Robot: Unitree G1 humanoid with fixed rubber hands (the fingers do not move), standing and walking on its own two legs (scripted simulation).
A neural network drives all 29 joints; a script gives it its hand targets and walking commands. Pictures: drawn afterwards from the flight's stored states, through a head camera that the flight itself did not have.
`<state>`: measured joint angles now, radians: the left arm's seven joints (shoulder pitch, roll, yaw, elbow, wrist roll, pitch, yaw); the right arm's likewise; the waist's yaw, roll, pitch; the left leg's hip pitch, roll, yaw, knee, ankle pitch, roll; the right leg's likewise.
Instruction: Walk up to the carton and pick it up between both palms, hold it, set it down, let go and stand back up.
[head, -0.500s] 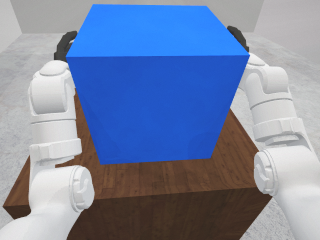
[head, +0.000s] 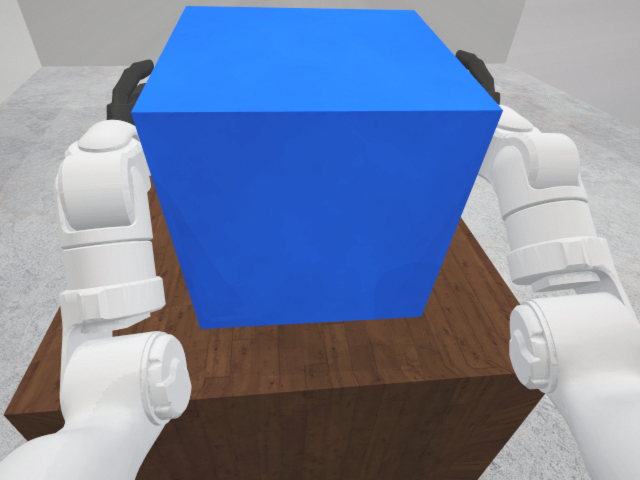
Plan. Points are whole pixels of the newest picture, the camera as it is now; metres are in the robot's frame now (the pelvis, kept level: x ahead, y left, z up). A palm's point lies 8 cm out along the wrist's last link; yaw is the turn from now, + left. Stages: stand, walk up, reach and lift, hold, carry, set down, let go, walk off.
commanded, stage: hold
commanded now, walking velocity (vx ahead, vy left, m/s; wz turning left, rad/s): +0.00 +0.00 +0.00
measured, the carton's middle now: (308, 168) +0.40 -0.02 +0.25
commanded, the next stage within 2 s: none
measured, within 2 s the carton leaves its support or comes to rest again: neither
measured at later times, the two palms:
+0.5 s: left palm (130, 140) +0.38 +0.17 +0.30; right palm (475, 126) +0.37 -0.20 +0.31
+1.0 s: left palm (135, 141) +0.38 +0.16 +0.29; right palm (475, 129) +0.37 -0.20 +0.31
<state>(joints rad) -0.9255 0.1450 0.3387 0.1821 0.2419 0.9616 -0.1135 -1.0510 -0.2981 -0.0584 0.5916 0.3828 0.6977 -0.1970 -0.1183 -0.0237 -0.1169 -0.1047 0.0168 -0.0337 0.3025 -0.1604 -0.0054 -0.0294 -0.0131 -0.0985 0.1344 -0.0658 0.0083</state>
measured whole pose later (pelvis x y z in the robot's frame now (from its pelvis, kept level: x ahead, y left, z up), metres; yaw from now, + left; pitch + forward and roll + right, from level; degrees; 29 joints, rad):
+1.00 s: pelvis +0.00 +0.00 +0.00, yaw +0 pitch -2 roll -1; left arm -0.92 0.15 0.34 0.22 0.25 0.93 -0.13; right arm -1.04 -0.28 -0.07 0.60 0.36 0.68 -0.19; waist -0.13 -0.03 -0.13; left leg -0.12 0.02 -0.04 0.30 -0.15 -0.01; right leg -0.05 -0.01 -0.10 0.14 -0.06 0.01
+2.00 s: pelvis +0.00 +0.00 +0.00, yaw +0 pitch -2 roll -1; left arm -0.93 0.14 0.34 0.23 0.25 0.93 -0.13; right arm -1.04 -0.28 -0.08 0.61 0.35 0.69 -0.19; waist -0.14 -0.03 -0.12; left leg -0.12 0.02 -0.04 0.30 -0.15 -0.01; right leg -0.05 -0.01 -0.10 0.14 -0.07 0.01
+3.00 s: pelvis +0.00 +0.00 +0.00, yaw +0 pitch -1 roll -1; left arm -0.94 0.15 0.34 0.25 0.25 0.91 -0.13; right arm -1.02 -0.27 -0.09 0.59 0.33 0.68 -0.19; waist -0.14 -0.04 -0.13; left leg -0.13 0.01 -0.04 0.30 -0.15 0.00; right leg -0.05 -0.02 -0.10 0.14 -0.07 0.01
